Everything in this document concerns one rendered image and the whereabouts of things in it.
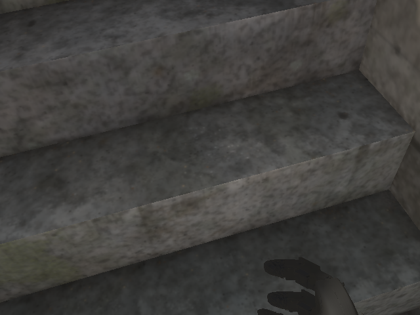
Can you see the robot right hand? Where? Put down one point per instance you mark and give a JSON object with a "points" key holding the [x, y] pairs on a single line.
{"points": [[331, 297]]}

